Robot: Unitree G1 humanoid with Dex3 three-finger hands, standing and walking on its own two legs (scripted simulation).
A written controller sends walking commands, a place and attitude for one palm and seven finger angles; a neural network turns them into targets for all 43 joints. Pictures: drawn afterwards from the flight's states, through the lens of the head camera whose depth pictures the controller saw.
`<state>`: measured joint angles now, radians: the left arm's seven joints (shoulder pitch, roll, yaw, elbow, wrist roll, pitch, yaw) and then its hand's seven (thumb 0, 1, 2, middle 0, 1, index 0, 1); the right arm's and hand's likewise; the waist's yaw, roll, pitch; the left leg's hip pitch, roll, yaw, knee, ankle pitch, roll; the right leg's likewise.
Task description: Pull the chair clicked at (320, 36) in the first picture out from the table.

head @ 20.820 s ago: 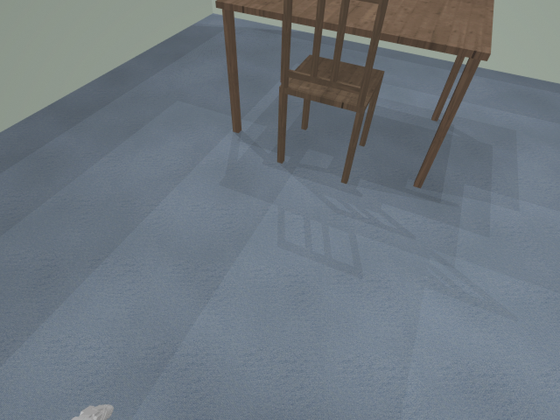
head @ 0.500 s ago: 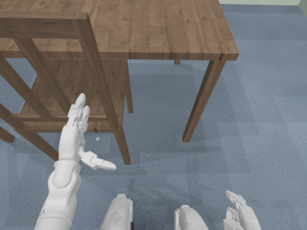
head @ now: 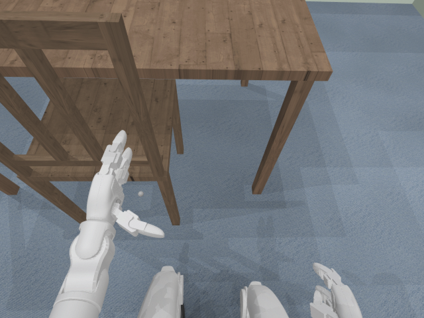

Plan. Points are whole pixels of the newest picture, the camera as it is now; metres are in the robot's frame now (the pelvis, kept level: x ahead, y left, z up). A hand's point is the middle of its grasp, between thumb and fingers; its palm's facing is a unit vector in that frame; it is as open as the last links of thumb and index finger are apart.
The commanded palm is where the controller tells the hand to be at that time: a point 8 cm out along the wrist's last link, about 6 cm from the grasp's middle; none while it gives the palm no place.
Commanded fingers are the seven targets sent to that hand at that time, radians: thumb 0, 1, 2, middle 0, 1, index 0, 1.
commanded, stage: push the fingers through the gap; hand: left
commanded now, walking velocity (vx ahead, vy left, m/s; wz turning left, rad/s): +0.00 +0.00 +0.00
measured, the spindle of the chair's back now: (24, 115) +0.48 +0.39 +0.05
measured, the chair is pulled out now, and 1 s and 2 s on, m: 0.00 0.00 0.00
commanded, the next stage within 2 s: hook a spindle and tug to test in 1.58 s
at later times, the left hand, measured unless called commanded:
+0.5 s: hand (143, 167) +0.39 +0.15 +0.03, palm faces +0.02 -1.00 -0.04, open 16.9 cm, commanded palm +0.37 +0.19 +0.03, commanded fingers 0.00 -0.50 0.30 -0.06 -0.08 -0.06 -0.08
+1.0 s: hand (146, 146) +0.43 +0.15 +0.03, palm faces +0.02 -1.00 -0.05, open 16.9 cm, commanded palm +0.41 +0.19 +0.03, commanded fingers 0.00 -0.50 0.30 -0.06 -0.08 -0.06 -0.08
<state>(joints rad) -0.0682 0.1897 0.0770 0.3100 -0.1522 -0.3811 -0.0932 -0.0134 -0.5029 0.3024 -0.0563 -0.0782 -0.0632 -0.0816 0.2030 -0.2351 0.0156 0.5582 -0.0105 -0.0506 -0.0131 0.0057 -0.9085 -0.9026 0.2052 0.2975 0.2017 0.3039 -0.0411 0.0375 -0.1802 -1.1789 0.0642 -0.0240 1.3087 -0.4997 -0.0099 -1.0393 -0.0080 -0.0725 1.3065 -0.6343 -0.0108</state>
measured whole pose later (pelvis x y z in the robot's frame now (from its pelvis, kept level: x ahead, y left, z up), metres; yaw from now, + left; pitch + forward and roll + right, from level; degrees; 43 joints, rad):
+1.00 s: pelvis +0.00 +0.00 +0.00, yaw -1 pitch +24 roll -2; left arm -0.48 0.26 0.22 0.72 -0.11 -0.42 -0.06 -0.01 -0.50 0.30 -0.06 -0.08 -0.06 -0.08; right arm 0.25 -0.24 0.01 0.63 -0.02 0.00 0.00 0.00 -0.91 -0.90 0.20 0.30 0.20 0.30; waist -0.10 0.04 -0.18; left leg -1.23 0.07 -0.01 1.30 -0.49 -0.01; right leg -1.10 0.00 -0.06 1.31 -0.62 -0.01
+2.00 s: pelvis +0.00 +0.00 +0.00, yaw -1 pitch +25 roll -3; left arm -0.57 0.26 0.24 0.83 -0.09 -0.47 -0.04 -0.01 -0.50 0.30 -0.20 -0.51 -0.20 -0.52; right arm 0.26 -0.24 0.01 0.63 -0.03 0.04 0.02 0.00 -0.91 -0.90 0.21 0.30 0.20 0.30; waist -0.11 0.04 -0.18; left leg -1.24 0.07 -0.01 1.30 -0.49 -0.01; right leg -1.11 0.00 -0.05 1.30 -0.61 0.00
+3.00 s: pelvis +0.02 +0.00 +0.01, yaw -1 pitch +24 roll -2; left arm -0.32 0.21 0.17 0.58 -0.13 -0.44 -0.01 0.01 0.65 0.80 -0.35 -1.38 -0.33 -1.45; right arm 0.25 -0.23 0.00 0.59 -0.03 0.04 0.04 0.00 -0.91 -0.90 0.20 0.30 0.20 0.30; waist -0.09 0.03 -0.18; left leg -1.15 0.07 0.01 1.25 -0.52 -0.01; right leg -1.03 0.00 -0.04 1.24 -0.63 0.00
